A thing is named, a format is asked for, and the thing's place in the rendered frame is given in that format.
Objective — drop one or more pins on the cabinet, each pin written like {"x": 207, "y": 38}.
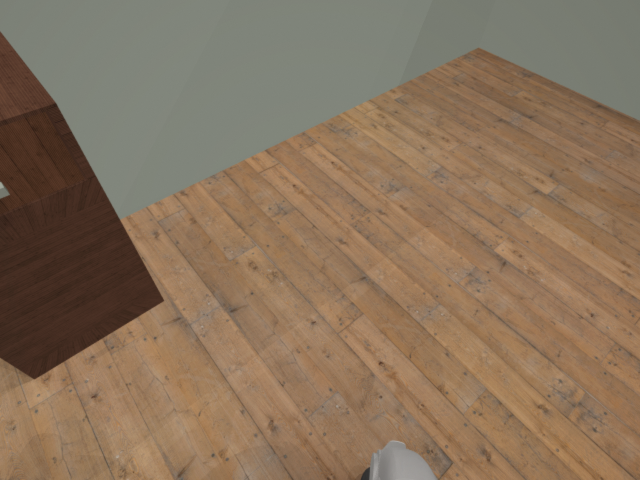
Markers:
{"x": 69, "y": 272}

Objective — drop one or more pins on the right robot thigh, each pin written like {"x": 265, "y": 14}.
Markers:
{"x": 396, "y": 463}

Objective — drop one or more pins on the drawer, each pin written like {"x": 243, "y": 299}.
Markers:
{"x": 34, "y": 161}

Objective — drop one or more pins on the robot right shin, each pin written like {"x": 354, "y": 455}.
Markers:
{"x": 395, "y": 444}

